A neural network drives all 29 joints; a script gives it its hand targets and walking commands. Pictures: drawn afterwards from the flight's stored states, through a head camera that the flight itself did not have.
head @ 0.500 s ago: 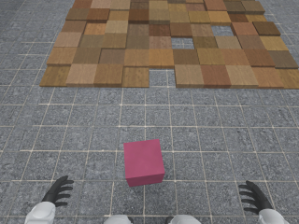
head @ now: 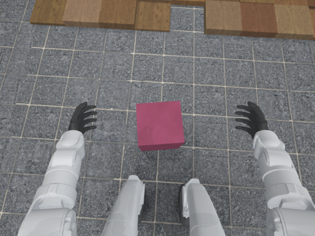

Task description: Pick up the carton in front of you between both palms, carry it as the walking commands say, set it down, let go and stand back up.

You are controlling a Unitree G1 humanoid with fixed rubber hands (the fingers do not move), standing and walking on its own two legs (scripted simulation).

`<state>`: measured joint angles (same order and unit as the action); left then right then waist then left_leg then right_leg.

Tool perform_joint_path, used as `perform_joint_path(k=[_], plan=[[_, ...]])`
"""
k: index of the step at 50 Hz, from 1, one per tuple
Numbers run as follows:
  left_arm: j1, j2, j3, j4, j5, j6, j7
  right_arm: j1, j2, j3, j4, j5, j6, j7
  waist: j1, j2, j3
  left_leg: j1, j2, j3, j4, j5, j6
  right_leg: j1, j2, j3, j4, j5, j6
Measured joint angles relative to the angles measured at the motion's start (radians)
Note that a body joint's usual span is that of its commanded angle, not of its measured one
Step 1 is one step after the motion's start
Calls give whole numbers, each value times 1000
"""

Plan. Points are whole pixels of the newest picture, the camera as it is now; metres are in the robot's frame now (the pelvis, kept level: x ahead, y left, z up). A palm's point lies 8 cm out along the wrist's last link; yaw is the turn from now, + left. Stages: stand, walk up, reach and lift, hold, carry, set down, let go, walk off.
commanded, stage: reach and lift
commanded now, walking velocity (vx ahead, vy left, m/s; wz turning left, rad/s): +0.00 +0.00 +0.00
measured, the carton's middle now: (159, 128) +0.46 +0.02 -0.56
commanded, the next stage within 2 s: none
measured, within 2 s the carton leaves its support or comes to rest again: neither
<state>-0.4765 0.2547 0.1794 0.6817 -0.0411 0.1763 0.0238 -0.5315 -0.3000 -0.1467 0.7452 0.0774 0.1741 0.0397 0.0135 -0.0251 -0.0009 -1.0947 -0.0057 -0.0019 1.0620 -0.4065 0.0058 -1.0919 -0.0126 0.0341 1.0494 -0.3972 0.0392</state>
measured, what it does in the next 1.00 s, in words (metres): lowers itself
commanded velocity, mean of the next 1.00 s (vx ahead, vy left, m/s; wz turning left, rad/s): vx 0.00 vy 0.00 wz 0.00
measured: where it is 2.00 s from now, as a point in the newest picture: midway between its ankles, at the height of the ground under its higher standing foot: (161, 211)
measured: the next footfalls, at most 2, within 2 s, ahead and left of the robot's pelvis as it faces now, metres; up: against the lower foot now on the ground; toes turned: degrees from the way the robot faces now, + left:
none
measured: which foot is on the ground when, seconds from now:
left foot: down 0.00-1.00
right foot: down 0.00-1.00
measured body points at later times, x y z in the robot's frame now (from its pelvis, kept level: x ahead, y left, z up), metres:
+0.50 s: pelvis -0.03 -0.01 -0.05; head +0.29 +0.01 +0.27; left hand +0.48 +0.22 -0.17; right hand +0.52 -0.16 -0.16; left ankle +0.04 +0.11 -0.65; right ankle +0.04 -0.14 -0.65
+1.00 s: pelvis -0.06 -0.02 -0.23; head +0.30 +0.00 +0.04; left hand +0.45 +0.22 -0.40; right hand +0.50 -0.17 -0.40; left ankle +0.04 +0.11 -0.65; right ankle +0.04 -0.14 -0.65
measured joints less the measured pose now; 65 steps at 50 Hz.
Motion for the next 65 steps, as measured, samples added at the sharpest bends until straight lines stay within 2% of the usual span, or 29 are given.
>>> perform_joint_path(k=[5,10,16,23,26,33,40,46,51,54,59,65], plan=[[-167,-16,38,36,0,16,34,-199,1,-23,61,-20,19,-2,12,-5,-3,-130,-4,2,33,28,-3,-133,2,8,39,26,0],[-387,-17,67,110,-18,53,58,-441,-29,-37,190,-22,47,6,23,0,2,-243,-7,-7,68,49,-8,-243,4,5,74,43,-1],[-586,-50,151,173,39,35,65,-646,-23,-107,271,-80,36,6,34,-6,4,-376,-9,-11,94,66,-13,-379,9,8,105,57,-3],[-638,-71,218,155,90,-22,56,-672,31,-158,222,-123,-23,-17,29,-6,-3,-479,-10,-25,95,69,-22,-480,15,1,107,57,-10],[-615,-82,233,144,99,-55,49,-643,46,-159,189,-131,-45,-33,35,-7,-30,-523,-7,-29,110,56,-25,-524,22,2,119,48,-12],[-514,-92,238,165,100,-113,21,-568,81,-168,198,-156,-84,-47,30,-8,-110,-664,-16,-36,222,3,-35,-666,28,10,240,-12,-13],[-523,-51,192,190,44,-129,28,-581,48,-89,219,-86,-101,-86,25,-8,-103,-867,-24,-40,466,-76,-42,-870,41,16,487,-94,-7],[-626,-2,117,208,-50,-117,58,-677,-25,4,239,14,-91,-117,36,3,17,-997,-30,-38,683,-115,-49,-1001,51,21,706,-132,6],[-725,27,80,221,-96,-102,82,-775,-54,33,249,48,-79,-140,38,6,126,-1072,-34,-34,821,-125,-51,-1076,57,24,845,-144,7],[-781,40,57,246,-116,-104,93,-831,-70,57,281,85,-82,-144,39,1,173,-1106,-35,-34,886,-127,-53,-1110,60,25,911,-146,10],[-853,50,23,352,-136,-118,96,-909,-82,66,400,91,-100,-141,33,3,231,-1148,-45,-35,969,-130,-56,-1147,54,22,996,-157,13],[-905,58,-2,412,-139,-144,104,-955,-97,91,439,126,-128,-135,38,1,313,-1183,-35,-34,1044,-133,-52,-1180,61,19,1063,-155,18]])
